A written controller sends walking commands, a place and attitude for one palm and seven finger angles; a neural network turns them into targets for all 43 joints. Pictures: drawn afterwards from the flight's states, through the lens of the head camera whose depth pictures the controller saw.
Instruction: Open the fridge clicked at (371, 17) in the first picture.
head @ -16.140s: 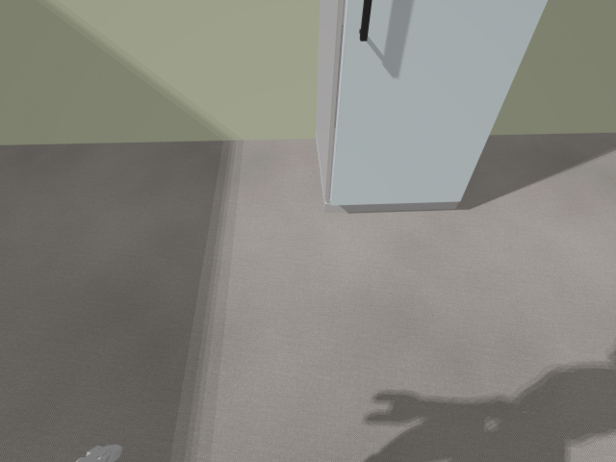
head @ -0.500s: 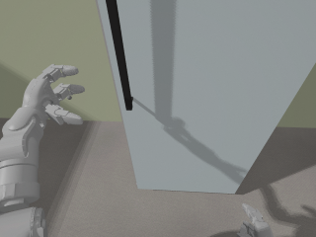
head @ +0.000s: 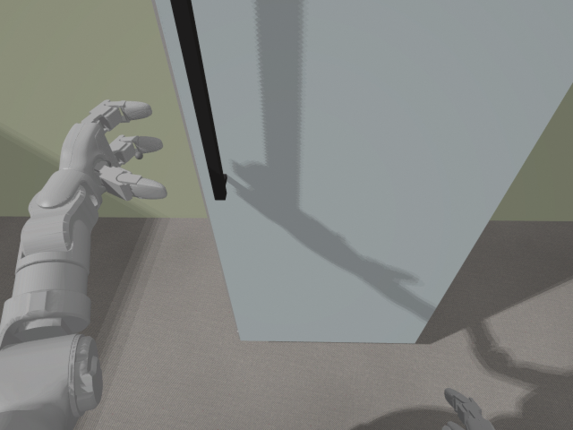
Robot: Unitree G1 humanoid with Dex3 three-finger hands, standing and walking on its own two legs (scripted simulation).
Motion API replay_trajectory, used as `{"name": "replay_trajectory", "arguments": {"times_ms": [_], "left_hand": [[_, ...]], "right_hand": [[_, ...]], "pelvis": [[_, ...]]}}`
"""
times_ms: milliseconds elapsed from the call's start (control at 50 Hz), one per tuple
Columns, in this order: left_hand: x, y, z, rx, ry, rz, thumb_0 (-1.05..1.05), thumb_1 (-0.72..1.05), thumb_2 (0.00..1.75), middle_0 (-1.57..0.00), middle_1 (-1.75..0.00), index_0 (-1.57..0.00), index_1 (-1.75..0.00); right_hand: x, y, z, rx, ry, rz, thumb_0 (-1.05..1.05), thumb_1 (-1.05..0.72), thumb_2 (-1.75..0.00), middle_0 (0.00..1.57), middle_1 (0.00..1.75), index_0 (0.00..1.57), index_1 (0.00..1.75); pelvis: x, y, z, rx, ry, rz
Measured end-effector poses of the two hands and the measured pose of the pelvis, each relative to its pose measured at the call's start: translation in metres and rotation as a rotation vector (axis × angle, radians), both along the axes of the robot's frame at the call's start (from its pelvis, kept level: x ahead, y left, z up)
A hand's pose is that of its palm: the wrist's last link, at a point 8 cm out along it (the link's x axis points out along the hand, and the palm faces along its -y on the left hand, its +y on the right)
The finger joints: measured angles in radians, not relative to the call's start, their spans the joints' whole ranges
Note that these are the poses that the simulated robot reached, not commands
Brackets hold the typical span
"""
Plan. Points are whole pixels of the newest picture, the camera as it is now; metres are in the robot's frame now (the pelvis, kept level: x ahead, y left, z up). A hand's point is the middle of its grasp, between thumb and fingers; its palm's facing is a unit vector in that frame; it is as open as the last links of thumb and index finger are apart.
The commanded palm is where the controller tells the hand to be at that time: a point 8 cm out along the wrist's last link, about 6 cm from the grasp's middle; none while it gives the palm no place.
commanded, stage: move the hooked fingers beside the handle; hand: left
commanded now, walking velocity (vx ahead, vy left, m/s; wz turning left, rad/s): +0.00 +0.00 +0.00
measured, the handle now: (198, 67) +0.51 +0.15 +0.28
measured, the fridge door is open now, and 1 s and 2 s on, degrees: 0 0 0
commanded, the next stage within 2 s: feel for the door with the fingertips in 1.12 s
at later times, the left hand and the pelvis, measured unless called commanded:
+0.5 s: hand (166, 136) +0.46 +0.20 +0.20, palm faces +0.05 -1.00 +0.01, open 14.0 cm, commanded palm +0.43 +0.26 +0.20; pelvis +0.01 +0.00 +0.00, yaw -2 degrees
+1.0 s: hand (157, 144) +0.43 +0.20 +0.20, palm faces +0.04 -1.00 +0.00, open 14.0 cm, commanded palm +0.41 +0.25 +0.20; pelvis +0.01 +0.00 +0.00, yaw +0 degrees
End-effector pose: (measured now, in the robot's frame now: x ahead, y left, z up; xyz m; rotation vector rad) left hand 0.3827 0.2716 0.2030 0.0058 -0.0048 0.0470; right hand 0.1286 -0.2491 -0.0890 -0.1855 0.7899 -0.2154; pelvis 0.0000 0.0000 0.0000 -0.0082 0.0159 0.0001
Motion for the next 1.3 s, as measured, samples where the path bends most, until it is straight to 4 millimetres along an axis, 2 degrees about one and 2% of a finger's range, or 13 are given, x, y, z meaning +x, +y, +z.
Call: {"name": "replay_trajectory", "arguments": {"times_ms": [360,480,620,860,1000,1140,1300], "left_hand": [[0.049,-0.020,-0.004,-0.009,0.014,-0.011,-0.01,-0.50,0.30,-0.30,-1.20,-0.30,-1.20],[0.057,-0.021,-0.007,-0.015,0.007,-0.001,-0.01,-0.50,0.30,-0.30,-1.20,-0.30,-1.20],[0.048,-0.013,-0.008,-0.001,-0.010,0.008,-0.01,-0.50,0.30,-0.30,-1.20,-0.30,-1.20],[0.031,-0.012,-0.004,-0.005,-0.006,0.013,-0.01,-0.50,0.30,-0.30,-1.20,-0.30,-1.20],[0.024,-0.017,0.001,-0.004,-0.015,-0.007,-0.01,-0.50,0.30,-0.30,-1.20,-0.30,-1.20],[0.031,-0.027,-0.002,-0.004,0.002,0.000,-0.01,-0.50,0.30,-0.30,-1.20,-0.30,-1.20],[0.044,-0.034,-0.002,-0.005,0.003,-0.004,-0.01,-0.50,0.30,-0.30,-1.20,-0.30,-1.20]], "right_hand": [[-0.052,-0.011,-0.017,-0.005,0.165,-0.085,0.01,-0.90,-0.90,0.20,0.30,0.20,0.30],[-0.062,-0.012,-0.019,0.004,0.188,-0.116,0.01,-0.90,-0.90,0.20,0.30,0.20,0.30],[-0.058,-0.013,-0.018,0.008,0.183,-0.121,0.01,-0.90,-0.90,0.20,0.30,0.20,0.30],[-0.016,-0.009,-0.008,0.004,0.077,-0.055,0.01,-0.90,-0.90,0.20,0.30,0.20,0.30],[-0.003,-0.004,-0.005,0.010,0.041,-0.023,0.01,-0.90,-0.90,0.20,0.30,0.20,0.30],[-0.014,-0.001,-0.010,0.010,0.072,-0.017,0.01,-0.90,-0.90,0.20,0.30,0.20,0.30],[-0.048,-0.006,-0.019,0.016,0.147,-0.065,0.01,-0.90,-0.90,0.20,0.30,0.20,0.30]], "pelvis": [[0.007,0.003,-0.002,0.001,0.042,-0.018],[0.011,0.003,-0.001,0.004,0.050,-0.034],[0.014,0.002,-0.001,0.005,0.046,-0.037],[0.010,0.001,-0.002,0.002,0.031,-0.017],[0.006,0.001,-0.002,0.000,0.018,-0.005],[0.000,0.001,-0.003,-0.002,0.024,0.001],[0.000,0.001,-0.002,-0.001,0.034,-0.012]]}}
